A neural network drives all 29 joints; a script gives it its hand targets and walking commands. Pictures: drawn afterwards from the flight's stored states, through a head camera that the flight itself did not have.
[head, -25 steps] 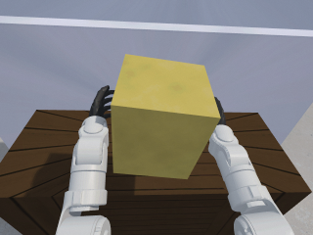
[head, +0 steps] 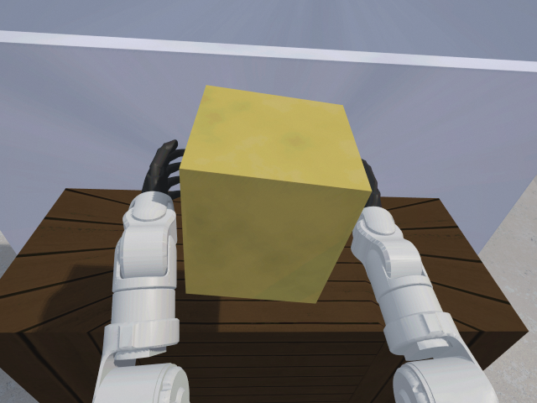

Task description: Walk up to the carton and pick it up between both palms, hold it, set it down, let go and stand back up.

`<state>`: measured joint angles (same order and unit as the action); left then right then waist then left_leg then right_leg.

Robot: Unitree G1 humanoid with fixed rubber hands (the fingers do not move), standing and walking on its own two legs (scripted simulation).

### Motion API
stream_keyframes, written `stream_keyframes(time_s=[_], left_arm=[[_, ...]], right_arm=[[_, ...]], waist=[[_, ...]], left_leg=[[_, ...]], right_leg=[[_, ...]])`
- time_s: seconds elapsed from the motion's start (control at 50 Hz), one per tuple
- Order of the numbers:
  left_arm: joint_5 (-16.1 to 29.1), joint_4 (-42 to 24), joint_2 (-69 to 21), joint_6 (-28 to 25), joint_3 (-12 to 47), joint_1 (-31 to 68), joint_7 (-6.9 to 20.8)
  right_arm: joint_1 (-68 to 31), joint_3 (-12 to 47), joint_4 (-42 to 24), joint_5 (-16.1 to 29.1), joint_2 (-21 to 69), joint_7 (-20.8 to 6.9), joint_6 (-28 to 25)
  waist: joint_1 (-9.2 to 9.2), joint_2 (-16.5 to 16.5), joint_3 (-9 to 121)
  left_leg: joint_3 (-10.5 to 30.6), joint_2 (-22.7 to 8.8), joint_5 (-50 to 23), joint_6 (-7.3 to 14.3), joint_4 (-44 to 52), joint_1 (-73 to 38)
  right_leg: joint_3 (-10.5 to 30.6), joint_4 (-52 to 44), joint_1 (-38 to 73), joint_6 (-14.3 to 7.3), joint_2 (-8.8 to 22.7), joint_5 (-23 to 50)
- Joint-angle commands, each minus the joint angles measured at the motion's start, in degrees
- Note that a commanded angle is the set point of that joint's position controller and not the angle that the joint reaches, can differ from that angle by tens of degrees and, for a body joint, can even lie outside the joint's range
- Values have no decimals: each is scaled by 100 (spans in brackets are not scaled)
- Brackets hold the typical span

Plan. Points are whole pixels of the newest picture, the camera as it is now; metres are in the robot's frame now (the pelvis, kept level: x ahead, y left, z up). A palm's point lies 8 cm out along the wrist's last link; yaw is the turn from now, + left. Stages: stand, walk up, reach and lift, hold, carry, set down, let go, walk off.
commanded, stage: hold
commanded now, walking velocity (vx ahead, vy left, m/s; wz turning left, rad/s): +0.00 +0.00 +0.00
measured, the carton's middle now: (263, 199) +0.39 +0.02 +0.15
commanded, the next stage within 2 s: none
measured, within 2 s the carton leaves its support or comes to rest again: neither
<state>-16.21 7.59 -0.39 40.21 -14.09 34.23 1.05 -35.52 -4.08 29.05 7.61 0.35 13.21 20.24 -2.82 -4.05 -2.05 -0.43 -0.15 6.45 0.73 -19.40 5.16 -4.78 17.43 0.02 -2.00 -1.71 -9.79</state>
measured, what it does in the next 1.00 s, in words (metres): stands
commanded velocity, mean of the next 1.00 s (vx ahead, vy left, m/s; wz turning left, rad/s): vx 0.00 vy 0.00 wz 0.00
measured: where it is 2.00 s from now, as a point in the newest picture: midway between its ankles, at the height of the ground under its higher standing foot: outside the picture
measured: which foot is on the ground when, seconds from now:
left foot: down 0.00-1.00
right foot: down 0.00-1.00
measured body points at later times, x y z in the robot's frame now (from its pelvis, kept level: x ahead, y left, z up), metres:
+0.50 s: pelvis +0.01 +0.00 +0.00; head -0.03 +0.04 +0.45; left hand +0.38 +0.17 +0.18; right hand +0.38 -0.14 +0.16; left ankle +0.06 +0.11 -0.75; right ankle +0.01 -0.09 -0.75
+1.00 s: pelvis +0.01 +0.00 +0.00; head -0.03 +0.03 +0.45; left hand +0.38 +0.16 +0.19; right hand +0.38 -0.14 +0.16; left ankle +0.06 +0.11 -0.75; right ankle +0.01 -0.09 -0.75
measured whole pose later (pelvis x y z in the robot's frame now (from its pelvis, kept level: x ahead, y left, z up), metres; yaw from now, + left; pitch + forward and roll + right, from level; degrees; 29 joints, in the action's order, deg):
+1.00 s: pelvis +0.01 +0.00 +0.00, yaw -1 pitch -8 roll -1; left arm -16.7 4.7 -1.6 40.8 -13.8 32.6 0.5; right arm -34.6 -1.5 27.6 9.3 -1.5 13.3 19.7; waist -3.1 -3.6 -2.7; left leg -1.1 -0.3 7.4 0.8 -19.6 3.8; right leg -4.1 16.9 1.5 -1.8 -1.8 -10.1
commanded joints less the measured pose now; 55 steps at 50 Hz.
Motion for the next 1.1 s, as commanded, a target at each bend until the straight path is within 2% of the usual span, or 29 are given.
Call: stream_keyframes(time_s=[0.0,0.06,0.12,0.26,0.48,0.62,0.82,1.08], left_arm=[[942,-528,-3398,-388,2831,3800,670],[816,-434,-3298,-334,2634,3631,691],[761,-482,-3283,-300,2570,3525,722],[820,-869,-3346,-321,2810,3414,743],[872,-1089,-3327,-267,3015,3329,755],[968,-1162,-3352,-296,3114,3386,684],[859,-960,-3268,-253,2865,3348,698],[830,-910,-3255,-291,2827,3437,802]], right_arm=[[-5398,2107,-2191,372,3050,-769,-775],[-5313,2113,-2030,372,2980,-784,-786],[-5329,2210,-2089,463,2974,-767,-820],[-5245,2559,-2498,735,3054,-633,-815],[-4868,2440,-2571,674,2959,-640,-657],[-4977,2485,-2713,652,2947,-679,-687],[-5064,2473,-2529,600,2954,-708,-723],[-5006,2446,-2449,610,3045,-638,-699]], waist=[[-118,610,2822],[-33,534,2700],[16,513,2745],[-55,543,2867],[-219,617,2452],[-164,644,2711],[-27,518,2655],[-143,516,2572]], left_leg=[[31,20,-449,71,69,-1493],[13,23,-473,108,112,-1430],[6,53,-802,90,43,-1462],[50,145,-1586,-50,-202,-1662],[60,81,-1247,-143,-83,-1568],[90,43,-1256,-132,-122,-1674],[33,57,-1040,0,-31,-1557],[15,135,-1010,-14,-25,-1462]], right_leg=[[41,-392,-475,406,2,187],[52,-387,-363,422,-1,215],[65,-352,-174,437,-26,515],[70,-256,60,507,-75,1400],[35,-339,-137,425,-91,985],[11,-339,-265,393,-107,838],[75,-361,-184,418,-58,755],[95,-317,4,503,-13,1111]])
